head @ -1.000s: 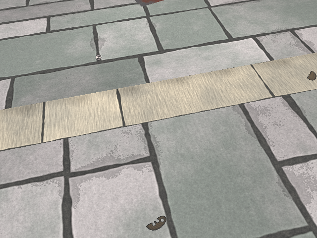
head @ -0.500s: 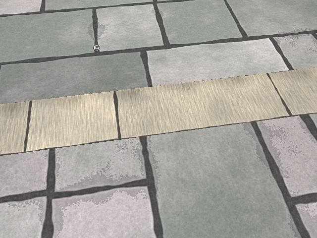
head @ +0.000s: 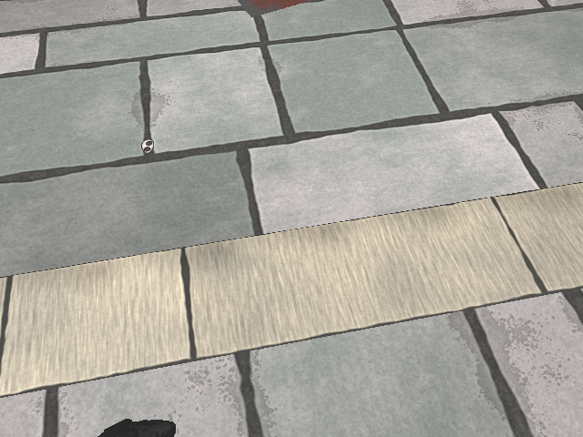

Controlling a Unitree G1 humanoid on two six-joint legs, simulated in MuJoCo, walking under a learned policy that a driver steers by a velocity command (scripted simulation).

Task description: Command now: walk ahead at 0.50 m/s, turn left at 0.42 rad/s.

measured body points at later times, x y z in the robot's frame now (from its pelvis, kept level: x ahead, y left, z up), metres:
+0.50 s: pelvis +0.16 +0.01 -0.01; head +0.19 +0.03 +0.44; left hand +0.13 +0.28 -0.15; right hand +0.38 -0.18 -0.12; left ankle +0.21 +0.10 -0.73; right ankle +0.14 -0.11 -0.72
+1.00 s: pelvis +0.18 -0.01 +0.01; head +0.21 -0.01 +0.46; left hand +0.13 +0.27 -0.10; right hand +0.41 -0.19 -0.12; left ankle +0.20 +0.10 -0.72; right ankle +0.23 -0.10 -0.73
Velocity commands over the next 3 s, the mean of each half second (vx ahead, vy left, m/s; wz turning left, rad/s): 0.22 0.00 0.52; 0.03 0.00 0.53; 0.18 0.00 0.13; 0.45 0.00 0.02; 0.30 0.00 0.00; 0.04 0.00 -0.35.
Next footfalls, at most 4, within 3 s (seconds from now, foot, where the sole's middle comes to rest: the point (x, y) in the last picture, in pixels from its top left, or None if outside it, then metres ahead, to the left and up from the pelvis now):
0.02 right None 0.18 -0.11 -0.77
0.48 left None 0.25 0.12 -0.76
0.96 right None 0.26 -0.08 -0.77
1.32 left None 0.12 0.07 -0.76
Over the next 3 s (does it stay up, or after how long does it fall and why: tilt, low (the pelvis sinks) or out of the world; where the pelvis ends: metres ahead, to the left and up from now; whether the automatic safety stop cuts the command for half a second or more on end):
stays up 0.64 0.25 0.02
